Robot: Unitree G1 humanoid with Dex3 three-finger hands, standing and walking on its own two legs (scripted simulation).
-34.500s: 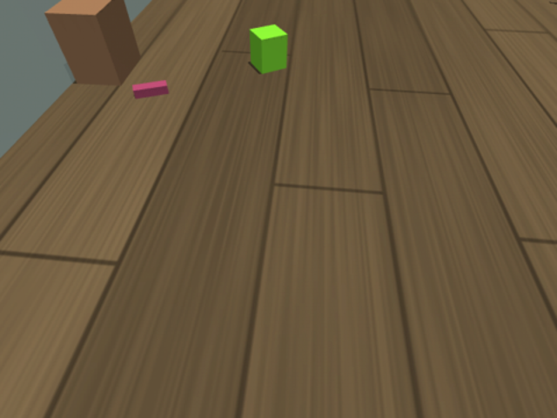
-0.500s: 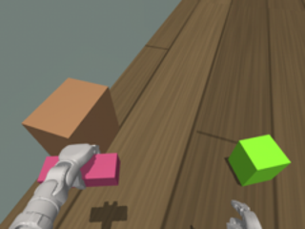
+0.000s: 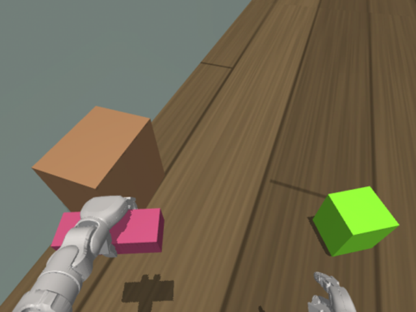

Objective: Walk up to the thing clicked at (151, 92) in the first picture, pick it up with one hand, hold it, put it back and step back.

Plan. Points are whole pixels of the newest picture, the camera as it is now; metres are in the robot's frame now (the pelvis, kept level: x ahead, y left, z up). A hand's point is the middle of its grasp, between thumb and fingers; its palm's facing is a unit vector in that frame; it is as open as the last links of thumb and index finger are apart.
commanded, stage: hold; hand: left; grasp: from above
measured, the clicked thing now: (112, 232) +0.30 +0.23 -0.06
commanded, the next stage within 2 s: crouch in 0.10 s
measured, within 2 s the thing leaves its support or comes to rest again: neither
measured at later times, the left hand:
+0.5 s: hand (116, 240) +0.28 +0.22 -0.07, palm faces -0.47 -0.04 -0.88, open 10.9 cm
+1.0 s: hand (139, 250) +0.35 +0.23 -0.31, palm faces -0.42 +0.03 -0.91, open 10.9 cm
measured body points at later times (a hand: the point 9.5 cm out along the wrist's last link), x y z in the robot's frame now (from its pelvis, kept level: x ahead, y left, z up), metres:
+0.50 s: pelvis +0.00 +0.00 -0.01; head +0.02 -0.01 +0.44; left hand +0.30 +0.22 -0.02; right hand +0.14 -0.26 -0.12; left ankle +0.02 +0.13 -0.74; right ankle +0.02 -0.14 -0.74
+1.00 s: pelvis -0.05 +0.01 -0.19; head +0.10 +0.03 +0.24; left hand +0.37 +0.23 -0.26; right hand +0.00 -0.27 -0.31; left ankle +0.02 +0.13 -0.74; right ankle +0.02 -0.14 -0.74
